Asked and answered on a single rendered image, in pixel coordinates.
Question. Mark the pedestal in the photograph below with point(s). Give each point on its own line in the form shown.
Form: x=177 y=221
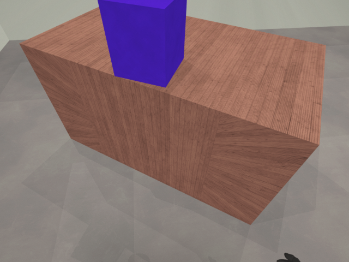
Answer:
x=239 y=117

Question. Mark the carton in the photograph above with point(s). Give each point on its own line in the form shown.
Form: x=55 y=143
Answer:
x=145 y=38

